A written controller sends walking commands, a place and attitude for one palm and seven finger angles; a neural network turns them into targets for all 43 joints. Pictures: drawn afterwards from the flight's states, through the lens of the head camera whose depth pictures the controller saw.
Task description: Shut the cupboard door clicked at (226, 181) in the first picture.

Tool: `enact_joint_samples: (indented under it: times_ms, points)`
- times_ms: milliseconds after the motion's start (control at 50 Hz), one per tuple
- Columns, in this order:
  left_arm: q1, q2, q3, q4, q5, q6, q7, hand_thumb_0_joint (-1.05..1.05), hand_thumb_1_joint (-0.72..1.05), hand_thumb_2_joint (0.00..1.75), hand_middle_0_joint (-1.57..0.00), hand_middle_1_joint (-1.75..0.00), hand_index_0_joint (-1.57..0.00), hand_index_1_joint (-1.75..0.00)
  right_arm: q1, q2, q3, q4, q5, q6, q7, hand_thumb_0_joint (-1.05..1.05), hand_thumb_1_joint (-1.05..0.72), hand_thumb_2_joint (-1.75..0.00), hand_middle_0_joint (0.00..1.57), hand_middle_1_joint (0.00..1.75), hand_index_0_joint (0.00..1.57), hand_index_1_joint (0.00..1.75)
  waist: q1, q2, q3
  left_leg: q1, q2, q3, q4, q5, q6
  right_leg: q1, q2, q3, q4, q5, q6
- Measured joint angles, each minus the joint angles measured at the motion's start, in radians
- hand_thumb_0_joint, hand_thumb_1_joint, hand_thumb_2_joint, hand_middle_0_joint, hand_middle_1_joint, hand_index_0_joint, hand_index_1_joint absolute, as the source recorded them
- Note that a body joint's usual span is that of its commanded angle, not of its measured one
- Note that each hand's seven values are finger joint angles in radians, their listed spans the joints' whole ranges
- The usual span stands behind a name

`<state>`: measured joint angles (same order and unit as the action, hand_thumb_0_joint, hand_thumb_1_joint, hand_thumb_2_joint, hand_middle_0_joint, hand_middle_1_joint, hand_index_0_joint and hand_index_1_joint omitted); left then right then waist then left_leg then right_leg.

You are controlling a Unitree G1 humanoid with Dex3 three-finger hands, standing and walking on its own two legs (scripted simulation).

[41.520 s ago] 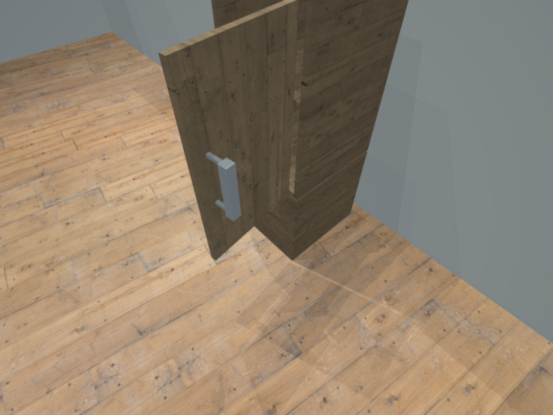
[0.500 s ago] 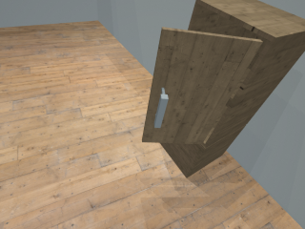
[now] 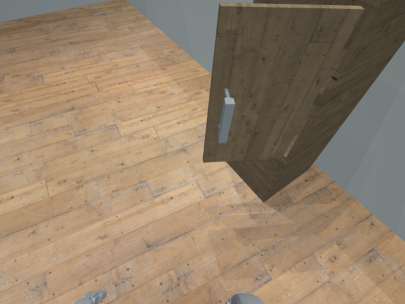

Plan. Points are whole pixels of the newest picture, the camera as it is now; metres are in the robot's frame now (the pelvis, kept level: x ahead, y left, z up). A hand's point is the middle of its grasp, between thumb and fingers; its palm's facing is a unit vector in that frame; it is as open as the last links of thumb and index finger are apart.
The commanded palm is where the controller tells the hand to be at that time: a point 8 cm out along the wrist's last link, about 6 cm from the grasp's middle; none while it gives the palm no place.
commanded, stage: come to a stop and stand still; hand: left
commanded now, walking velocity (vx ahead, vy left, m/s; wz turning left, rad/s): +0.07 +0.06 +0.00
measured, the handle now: (224, 116) +0.63 -0.05 -0.06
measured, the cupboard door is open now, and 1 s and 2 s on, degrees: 60 60 60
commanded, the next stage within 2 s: look again from close up in 0.40 s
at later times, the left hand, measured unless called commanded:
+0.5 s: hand out of the picture +0.02 +0.18 -0.18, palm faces +0.09 -0.97 -0.21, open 7.3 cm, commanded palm none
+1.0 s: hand out of the picture +0.02 +0.15 -0.18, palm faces +0.06 -0.99 -0.16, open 7.4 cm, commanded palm none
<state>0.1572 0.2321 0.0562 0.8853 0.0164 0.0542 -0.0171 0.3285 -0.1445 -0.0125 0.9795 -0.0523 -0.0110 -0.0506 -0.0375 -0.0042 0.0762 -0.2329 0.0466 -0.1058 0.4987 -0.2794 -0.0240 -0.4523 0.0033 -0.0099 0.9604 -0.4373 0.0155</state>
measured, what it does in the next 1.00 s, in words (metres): steps on the spot: right foot, then left foot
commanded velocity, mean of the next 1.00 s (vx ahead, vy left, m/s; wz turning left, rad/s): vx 0.02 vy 0.05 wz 0.00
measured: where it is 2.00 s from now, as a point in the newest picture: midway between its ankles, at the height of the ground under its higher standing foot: outside the picture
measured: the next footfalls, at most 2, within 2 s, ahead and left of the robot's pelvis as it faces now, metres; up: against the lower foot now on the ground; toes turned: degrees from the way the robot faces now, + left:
right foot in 0.10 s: +0.04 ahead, -0.15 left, +0.00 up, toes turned +0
left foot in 0.38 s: +0.08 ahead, +0.08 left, +0.00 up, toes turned +4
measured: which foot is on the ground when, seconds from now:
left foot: down 0.00-0.08, up 0.10-0.36, down 0.38-1.00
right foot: up 0.00-0.08, down 0.10-1.00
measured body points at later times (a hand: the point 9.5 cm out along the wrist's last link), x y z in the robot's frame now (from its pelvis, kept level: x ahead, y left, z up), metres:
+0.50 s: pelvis +0.01 -0.01 -0.01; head +0.04 -0.01 +0.44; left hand +0.02 +0.23 -0.16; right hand +0.05 -0.24 -0.16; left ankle +0.04 +0.08 -0.74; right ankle +0.00 -0.15 -0.74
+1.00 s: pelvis +0.03 -0.01 +0.00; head +0.04 -0.01 +0.45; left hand +0.02 +0.20 -0.16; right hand +0.06 -0.24 -0.15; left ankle +0.04 +0.08 -0.74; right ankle +0.00 -0.15 -0.74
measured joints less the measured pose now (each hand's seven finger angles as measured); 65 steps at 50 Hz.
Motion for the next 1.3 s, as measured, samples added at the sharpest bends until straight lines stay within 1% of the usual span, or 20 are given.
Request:
enact_joint_samples:
  times_ms: [40, 60, 80, 100, 140, 180, 220, 260, 320, 360, 380, 420, 460, 480, 560, 680, 820, 1020, 1180, 1300]
  points:
    - [-0.01, -0.015, -0.007, 0.001, -0.005, -0.012, -0.003, 0.01, 0.91, 0.9, -0.2, -0.3, -0.19, -0.29, 0.008, -0.022, -0.007, -0.002, 0.001, 0.003, 0.005, 0.01, -0.92, -0.9, 0.21, 0.3, 0.2, 0.3, -0.015, 0.023, 0.0, -0.005, 0.008, -0.006, -0.007, 0.009, -0.012, 0.078, -0.002, -0.009, -0.189, 0.011, -0.005]
    - [-0.012, -0.02, -0.01, 0.001, -0.008, -0.023, -0.004, 0.01, 0.91, 0.9, -0.2, -0.3, -0.19, -0.29, 0.015, -0.031, -0.01, 0.0, 0.004, 0.005, 0.009, 0.01, -0.92, -0.9, 0.21, 0.3, 0.2, 0.3, -0.018, 0.027, -0.004, -0.013, 0.006, -0.007, 0.005, 0.004, -0.019, 0.127, -0.003, -0.012, -0.299, 0.058, -0.007]
    - [-0.007, -0.019, -0.014, -0.002, -0.01, -0.038, -0.003, 0.0, 0.91, 0.9, -0.2, -0.3, -0.19, -0.3, 0.027, -0.037, -0.012, 0.003, 0.01, 0.007, 0.014, 0.01, -0.91, -0.9, 0.2, 0.3, 0.2, 0.3, -0.016, 0.015, -0.013, -0.025, -0.006, -0.001, 0.033, -0.011, -0.022, 0.18, -0.015, -0.006, -0.403, 0.115, -0.012]
    - [-0.004, -0.019, -0.016, 0.001, -0.01, -0.054, 0.003, 0.0, 0.91, 0.9, -0.2, -0.3, -0.19, -0.3, 0.032, -0.041, -0.012, 0.012, 0.018, 0.012, 0.018, 0.01, -0.91, -0.9, 0.2, 0.3, 0.2, 0.3, -0.007, -0.001, -0.021, -0.044, -0.018, 0.015, 0.085, -0.066, -0.016, 0.2, -0.03, 0.008, -0.449, 0.192, -0.02]
    - [-0.002, -0.05, -0.028, 0.025, -0.008, -0.061, 0.013, 0.0, 0.91, 0.9, -0.2, -0.3, -0.19, -0.3, 0.023, -0.065, -0.02, 0.036, 0.024, 0.033, 0.02, 0.01, -0.91, -0.9, 0.2, 0.3, 0.2, 0.3, -0.007, 0.031, -0.016, -0.085, -0.01, 0.022, 0.225, -0.205, 0.008, 0.203, -0.019, -0.006, -0.408, 0.172, -0.017]
    - [0.022, -0.078, -0.041, 0.042, -0.004, -0.064, 0.013, 0.0, 0.91, 0.9, -0.2, -0.3, -0.19, -0.3, 0.017, -0.082, -0.027, 0.051, 0.024, 0.044, 0.028, 0.01, -0.91, -0.9, 0.2, 0.3, 0.2, 0.3, -0.002, 0.048, -0.026, -0.128, -0.017, 0.056, 0.344, -0.212, 0.017, 0.23, -0.021, -0.014, -0.424, 0.143, -0.013]
    - [0.052, -0.092, -0.035, 0.051, -0.007, -0.067, 0.025, 0.0, 0.92, 0.9, -0.2, -0.3, -0.2, -0.3, 0.007, -0.087, -0.03, 0.057, 0.025, 0.046, 0.038, 0.01, -0.91, -0.9, 0.2, 0.3, 0.19, 0.3, 0.005, 0.046, -0.034, -0.155, -0.023, 0.096, 0.401, -0.165, 0.02, 0.258, -0.027, -0.011, -0.465, 0.154, -0.011]
    - [0.073, -0.079, -0.028, 0.057, -0.003, -0.067, 0.031, -0.01, 0.94, 0.9, -0.2, -0.3, -0.2, -0.3, -0.003, -0.081, -0.028, 0.053, 0.03, 0.041, 0.046, 0.01, -0.91, -0.9, 0.2, 0.3, 0.19, 0.3, 0.011, 0.033, -0.037, -0.157, -0.026, 0.13, 0.369, -0.118, 0.018, 0.28, -0.032, -0.011, -0.501, 0.173, -0.01]
    - [0.094, -0.056, -0.024, 0.068, 0.002, -0.056, 0.031, -0.01, 0.94, 0.9, -0.2, -0.3, -0.2, -0.3, -0.018, -0.063, -0.023, 0.041, 0.033, 0.033, 0.049, 0.01, -0.91, -0.9, 0.2, 0.3, 0.19, 0.3, 0.022, 0.012, -0.035, -0.115, -0.035, 0.163, 0.22, -0.057, 0.013, 0.288, -0.037, -0.014, -0.51, 0.175, -0.007]
    - [0.107, -0.045, -0.023, 0.076, -0.001, -0.046, 0.032, -0.01, 0.94, 0.9, -0.2, -0.3, -0.2, -0.3, -0.022, -0.055, -0.016, 0.032, 0.033, 0.023, 0.048, 0.01, -0.91, -0.9, 0.2, 0.3, 0.19, 0.3, 0.03, 0.011, -0.035, -0.057, -0.04, 0.164, 0.077, 0.001, 0.014, 0.273, -0.033, -0.018, -0.473, 0.152, -0.001]
    - [0.113, -0.043, -0.023, 0.079, -0.005, -0.039, 0.032, -0.01, 0.93, 0.9, -0.2, -0.3, -0.2, -0.3, -0.023, -0.054, -0.014, 0.029, 0.031, 0.017, 0.046, 0.01, -0.91, -0.9, 0.2, 0.3, 0.19, 0.3, 0.032, 0.019, -0.038, -0.043, -0.039, 0.151, 0.031, 0.022, 0.028, 0.254, -0.027, -0.024, -0.44, 0.133, 0.002]
    - [0.111, -0.034, -0.018, 0.094, -0.009, -0.024, 0.032, 0.0, 0.93, 0.9, -0.2, -0.3, -0.2, -0.3, -0.036, -0.034, -0.009, 0.031, 0.026, 0.016, 0.04, 0.01, -0.91, -0.9, 0.2, 0.3, 0.19, 0.3, 0.039, -0.005, -0.029, -0.053, -0.06, 0.154, 0.047, 0.03, 0.059, 0.235, -0.044, -0.018, -0.39, 0.09, -0.008]
    - [0.117, -0.033, -0.018, 0.105, -0.007, -0.019, 0.032, 0.0, 0.93, 0.9, -0.2, -0.3, -0.2, -0.3, -0.046, -0.017, 0.001, 0.033, 0.022, 0.016, 0.036, 0.01, -0.91, -0.9, 0.2, 0.3, 0.19, 0.3, 0.05, -0.022, -0.028, -0.049, -0.076, 0.162, 0.034, 0.035, 0.073, 0.228, -0.055, -0.006, -0.381, 0.068, -0.023]
    - [0.119, -0.035, -0.021, 0.111, -0.006, -0.021, 0.033, 0.0, 0.92, 0.9, -0.2, -0.3, -0.19, -0.3, -0.052, -0.012, 0.004, 0.036, 0.022, 0.015, 0.032, 0.01, -0.91, -0.9, 0.2, 0.3, 0.19, 0.3, 0.054, -0.025, -0.026, -0.045, -0.082, 0.163, 0.022, 0.04, 0.075, 0.23, -0.06, -0.003, -0.391, 0.086, -0.025]
    - [0.139, -0.066, -0.042, 0.145, -0.009, -0.042, 0.033, 0.0, 0.92, 0.9, -0.2, -0.3, -0.19, -0.29, -0.083, -0.027, 0.007, 0.061, 0.03, 0.012, 0.02, 0.02, -0.94, -0.9, 0.2, 0.3, 0.2, 0.3, 0.069, -0.004, -0.023, -0.019, -0.087, 0.161, -0.024, 0.058, 0.075, 0.266, -0.064, -0.002, -0.461, 0.131, 0.02]
    - [0.16, -0.094, -0.064, 0.195, -0.008, -0.048, 0.037, 0.0, 0.91, 0.9, -0.2, -0.3, -0.19, -0.3, -0.124, -0.029, 0.013, 0.076, 0.039, -0.003, 0.023, 0.01, -0.94, -0.9, 0.2, 0.3, 0.2, 0.3, 0.061, -0.006, -0.028, 0.018, -0.084, 0.168, -0.072, 0.071, 0.072, 0.3, -0.061, 0.004, -0.511, 0.146, 0.023]
    - [0.151, -0.104, -0.07, 0.219, -0.007, -0.056, 0.041, 0.0, 0.91, 0.9, -0.2, -0.3, -0.19, -0.3, -0.129, -0.023, 0.016, 0.108, 0.042, -0.006, 0.019, 0.01, -0.93, -0.9, 0.2, 0.3, 0.2, 0.3, 0.058, -0.017, -0.044, 0.045, -0.08, 0.166, -0.088, 0.068, 0.067, 0.332, -0.055, 0.002, -0.538, 0.149, 0.019]
    - [0.132, -0.088, -0.065, 0.227, -0.008, -0.061, 0.046, 0.01, 0.92, 0.9, -0.2, -0.3, -0.19, -0.3, -0.091, -0.016, 0.02, 0.148, 0.041, -0.003, 0.017, 0.01, -0.93, -0.9, 0.2, 0.3, 0.19, 0.3, 0.047, -0.017, -0.042, 0.062, -0.076, 0.164, -0.103, 0.07, 0.062, 0.348, -0.051, 0.0, -0.552, 0.151, 0.014]
    - [0.132, -0.086, -0.063, 0.231, -0.011, -0.063, 0.048, 0.0, 0.91, 0.9, -0.2, -0.3, -0.19, -0.3, -0.053, 0.009, 0.028, 0.174, 0.04, -0.004, 0.02, 0.01, -0.92, -0.9, 0.2, 0.3, 0.19, 0.3, 0.038, -0.012, -0.033, 0.064, -0.073, 0.16, -0.106, 0.072, 0.057, 0.351, -0.048, -0.004, -0.553, 0.15, 0.01]
    - [0.152, -0.08, -0.05, 0.232, -0.001, -0.046, 0.037, 0.0, 0.91, 0.9, -0.2, -0.3, -0.19, -0.3, -0.017, 0.039, 0.017, 0.181, 0.031, 0.008, 0.025, 0.01, -0.91, -0.9, 0.2, 0.3, 0.2, 0.3, 0.024, -0.032, -0.05, 0.048, -0.083, 0.147, -0.072, 0.046, 0.052, 0.323, -0.058, -0.017, -0.48, 0.097, -0.007]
